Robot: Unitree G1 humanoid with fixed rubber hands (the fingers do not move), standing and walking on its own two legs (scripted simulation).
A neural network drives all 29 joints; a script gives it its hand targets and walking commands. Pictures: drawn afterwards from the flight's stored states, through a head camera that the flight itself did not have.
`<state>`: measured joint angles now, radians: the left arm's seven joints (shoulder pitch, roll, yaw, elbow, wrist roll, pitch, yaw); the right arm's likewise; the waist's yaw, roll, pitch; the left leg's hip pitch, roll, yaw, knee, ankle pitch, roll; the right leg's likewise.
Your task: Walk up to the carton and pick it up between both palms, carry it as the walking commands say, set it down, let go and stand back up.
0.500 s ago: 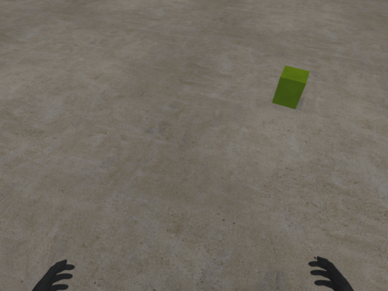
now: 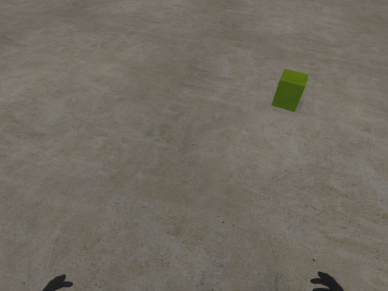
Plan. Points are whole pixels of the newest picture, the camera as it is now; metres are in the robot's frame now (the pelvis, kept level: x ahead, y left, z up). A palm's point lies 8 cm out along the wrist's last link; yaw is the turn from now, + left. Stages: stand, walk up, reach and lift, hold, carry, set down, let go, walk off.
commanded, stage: stand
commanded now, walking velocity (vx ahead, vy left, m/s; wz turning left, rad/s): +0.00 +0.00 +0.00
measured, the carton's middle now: (289, 90) +1.76 -0.86 -0.64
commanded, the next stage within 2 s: walk up in 0.46 s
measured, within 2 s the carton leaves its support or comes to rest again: neither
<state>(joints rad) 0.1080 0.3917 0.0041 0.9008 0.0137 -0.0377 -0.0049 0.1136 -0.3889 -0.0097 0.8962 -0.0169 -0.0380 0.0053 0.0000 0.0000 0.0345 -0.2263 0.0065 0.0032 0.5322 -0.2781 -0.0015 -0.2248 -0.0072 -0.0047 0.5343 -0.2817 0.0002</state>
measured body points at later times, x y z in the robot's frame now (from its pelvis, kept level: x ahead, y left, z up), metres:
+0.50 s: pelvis +0.00 +0.00 +0.01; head +0.00 +0.00 +0.46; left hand +0.11 +0.31 -0.10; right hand +0.11 -0.32 -0.10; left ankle +0.01 +0.12 -0.73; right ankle +0.00 -0.12 -0.73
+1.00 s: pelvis +0.07 -0.09 -0.02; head +0.06 -0.10 +0.43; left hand +0.31 +0.23 -0.06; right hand +0.08 -0.49 -0.09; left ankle +0.01 +0.11 -0.72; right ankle +0.12 -0.23 -0.74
